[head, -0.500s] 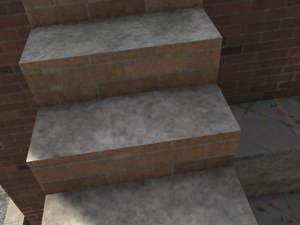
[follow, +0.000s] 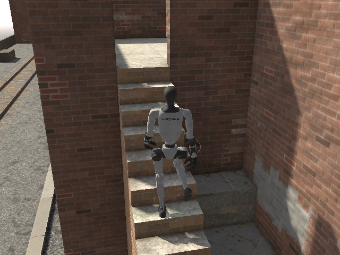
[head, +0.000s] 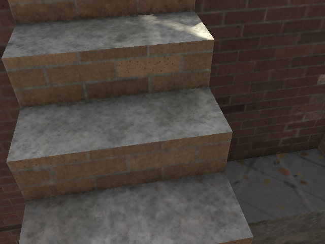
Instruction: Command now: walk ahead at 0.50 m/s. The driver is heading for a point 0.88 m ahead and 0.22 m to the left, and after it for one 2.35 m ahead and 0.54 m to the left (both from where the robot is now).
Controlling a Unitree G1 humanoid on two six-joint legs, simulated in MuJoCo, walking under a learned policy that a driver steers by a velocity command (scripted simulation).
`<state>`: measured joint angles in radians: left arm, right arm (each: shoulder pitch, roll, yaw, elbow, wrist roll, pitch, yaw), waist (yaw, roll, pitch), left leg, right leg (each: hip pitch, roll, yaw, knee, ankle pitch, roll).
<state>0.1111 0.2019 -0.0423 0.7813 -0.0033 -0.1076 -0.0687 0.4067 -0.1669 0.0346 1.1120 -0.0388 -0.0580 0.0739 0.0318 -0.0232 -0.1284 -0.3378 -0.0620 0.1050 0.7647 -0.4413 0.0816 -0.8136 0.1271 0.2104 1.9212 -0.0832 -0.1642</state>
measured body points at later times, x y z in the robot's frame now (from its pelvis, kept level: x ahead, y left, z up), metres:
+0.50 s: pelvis +0.19 -0.02 +0.03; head +0.24 -0.01 +0.48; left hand +0.24 +0.21 -0.13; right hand +0.34 -0.24 -0.07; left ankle +0.20 +0.12 -0.28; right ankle +0.04 -0.19 -0.71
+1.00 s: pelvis +0.29 +0.01 +0.22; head +0.28 +0.01 +0.67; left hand +0.38 +0.21 +0.10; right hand +0.39 -0.22 +0.09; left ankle +0.24 +0.10 -0.52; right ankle +0.38 -0.14 -0.25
